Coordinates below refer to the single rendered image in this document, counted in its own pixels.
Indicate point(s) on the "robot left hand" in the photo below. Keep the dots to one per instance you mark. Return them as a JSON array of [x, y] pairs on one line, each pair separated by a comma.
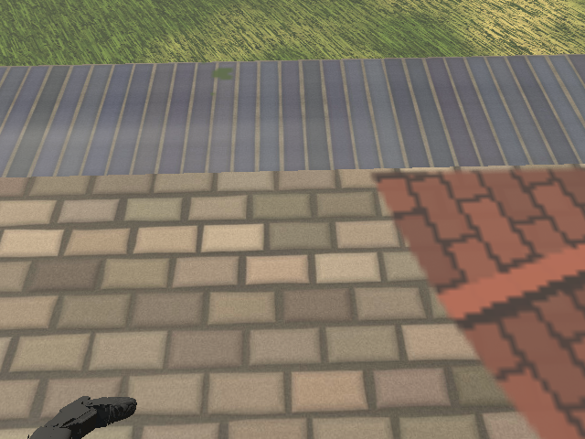
[[82, 416]]

